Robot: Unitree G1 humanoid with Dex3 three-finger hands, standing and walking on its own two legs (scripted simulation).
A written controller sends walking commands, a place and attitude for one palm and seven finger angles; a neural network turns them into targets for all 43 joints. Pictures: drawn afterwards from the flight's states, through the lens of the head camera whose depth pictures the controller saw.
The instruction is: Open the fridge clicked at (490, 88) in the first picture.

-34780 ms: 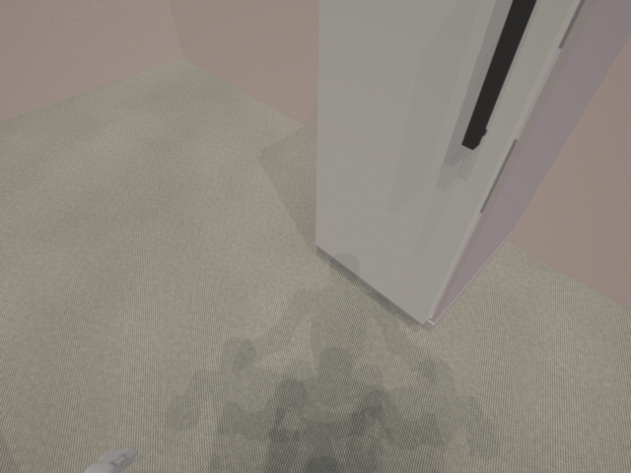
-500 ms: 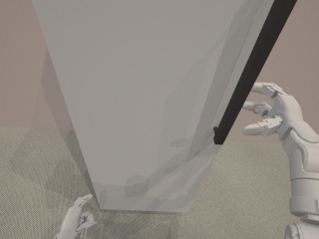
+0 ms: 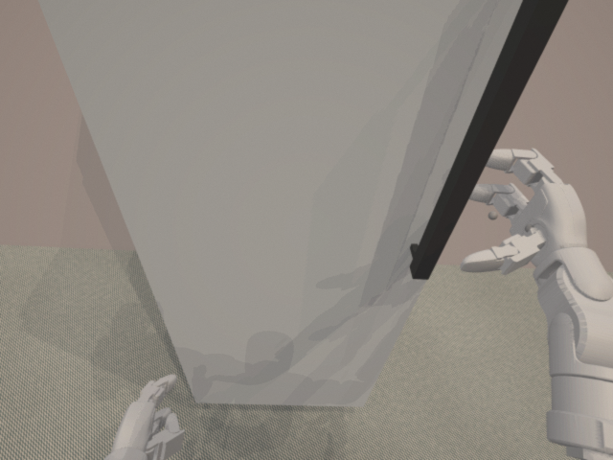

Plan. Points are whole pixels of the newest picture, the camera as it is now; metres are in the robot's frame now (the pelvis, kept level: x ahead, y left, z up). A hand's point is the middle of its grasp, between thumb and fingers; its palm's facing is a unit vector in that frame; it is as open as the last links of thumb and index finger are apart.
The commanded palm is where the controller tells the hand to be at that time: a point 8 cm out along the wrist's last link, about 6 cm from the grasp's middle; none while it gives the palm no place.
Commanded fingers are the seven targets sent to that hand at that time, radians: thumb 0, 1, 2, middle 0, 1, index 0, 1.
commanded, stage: move the hooked fingers beside the handle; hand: right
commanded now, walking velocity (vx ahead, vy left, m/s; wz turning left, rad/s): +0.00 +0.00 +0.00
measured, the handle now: (468, 142) +0.41 -0.15 +0.26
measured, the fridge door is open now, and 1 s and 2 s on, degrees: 0 0 0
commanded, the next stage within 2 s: feel for the door with the fingertips in 0.44 s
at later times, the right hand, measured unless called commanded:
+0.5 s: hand (497, 190) +0.37 -0.18 +0.22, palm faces -0.04 +1.00 -0.05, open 13.8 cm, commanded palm +0.34 -0.25 +0.20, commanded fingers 0.00 0.50 -0.30 0.30 1.20 0.30 1.20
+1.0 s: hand (471, 211) +0.35 -0.16 +0.20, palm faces -0.06 +1.00 -0.04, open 14.0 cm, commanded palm +0.33 -0.22 +0.20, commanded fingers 0.00 0.50 -0.30 0.30 1.20 0.30 1.20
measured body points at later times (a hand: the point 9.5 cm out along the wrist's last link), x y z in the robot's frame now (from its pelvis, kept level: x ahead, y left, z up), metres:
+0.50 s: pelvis +0.00 +0.00 +0.00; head -0.02 +0.02 +0.45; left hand +0.18 +0.22 -0.09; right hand +0.37 -0.24 +0.23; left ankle +0.01 +0.12 -0.74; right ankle -0.06 -0.11 -0.74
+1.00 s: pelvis -0.01 +0.00 +0.00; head -0.03 +0.03 +0.45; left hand +0.18 +0.23 -0.09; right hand +0.35 -0.21 +0.21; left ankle +0.01 +0.12 -0.74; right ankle -0.06 -0.11 -0.74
